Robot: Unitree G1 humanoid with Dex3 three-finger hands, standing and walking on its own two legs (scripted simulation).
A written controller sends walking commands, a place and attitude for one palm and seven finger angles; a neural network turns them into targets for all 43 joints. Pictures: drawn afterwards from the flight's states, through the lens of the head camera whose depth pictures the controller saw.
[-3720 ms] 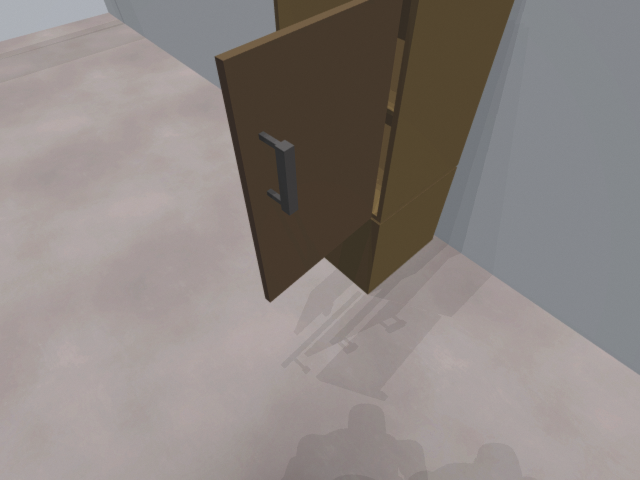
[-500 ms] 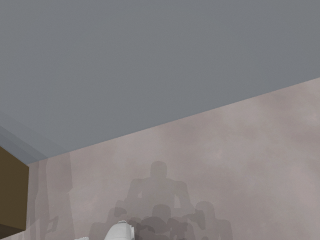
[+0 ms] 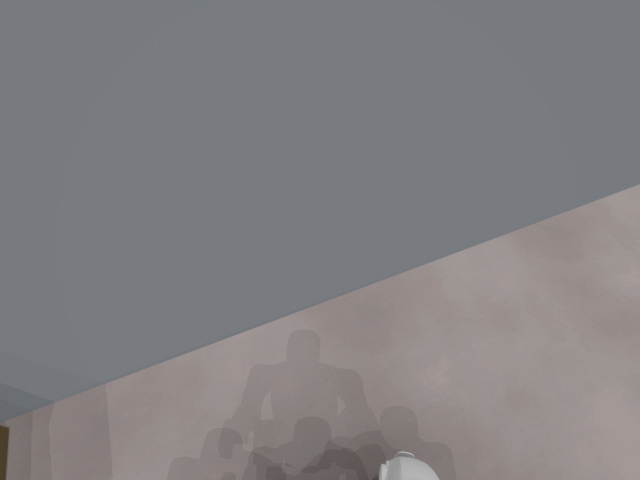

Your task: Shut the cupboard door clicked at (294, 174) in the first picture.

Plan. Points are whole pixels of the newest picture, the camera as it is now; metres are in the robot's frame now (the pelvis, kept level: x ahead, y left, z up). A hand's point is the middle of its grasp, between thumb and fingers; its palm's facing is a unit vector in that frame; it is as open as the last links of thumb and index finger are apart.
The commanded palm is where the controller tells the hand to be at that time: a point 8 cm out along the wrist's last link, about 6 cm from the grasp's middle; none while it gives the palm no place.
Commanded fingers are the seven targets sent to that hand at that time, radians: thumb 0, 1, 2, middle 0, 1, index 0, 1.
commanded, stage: walk to a spot facing it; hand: left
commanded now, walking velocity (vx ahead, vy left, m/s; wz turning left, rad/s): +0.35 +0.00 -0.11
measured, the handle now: out of the picture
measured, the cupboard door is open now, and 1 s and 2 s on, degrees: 94 94 94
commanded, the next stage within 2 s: turn to face it in 0.16 s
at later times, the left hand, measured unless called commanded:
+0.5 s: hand (234, 414) +0.24 +0.16 -0.20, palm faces +0.15 -0.97 -0.17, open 7.2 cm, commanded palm none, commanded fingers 0.00 0.90 0.90 -0.20 -0.30 -0.20 -0.30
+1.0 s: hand (257, 371) +0.30 +0.13 -0.16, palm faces +0.43 -0.87 -0.25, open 7.4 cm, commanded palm none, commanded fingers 0.00 0.90 0.90 -0.20 -0.30 -0.20 -0.30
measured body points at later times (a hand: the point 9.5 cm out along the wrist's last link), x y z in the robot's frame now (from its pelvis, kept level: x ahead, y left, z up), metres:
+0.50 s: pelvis +0.22 -0.02 -0.03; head +0.26 +0.00 +0.42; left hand +0.23 +0.21 -0.19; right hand +0.30 -0.27 -0.17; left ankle +0.29 +0.08 -0.75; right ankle +0.14 -0.15 -0.72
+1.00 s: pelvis +0.31 -0.08 -0.01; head +0.37 -0.07 +0.44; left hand +0.27 +0.17 -0.14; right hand +0.51 -0.28 -0.15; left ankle +0.25 +0.04 -0.68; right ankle +0.32 -0.19 -0.74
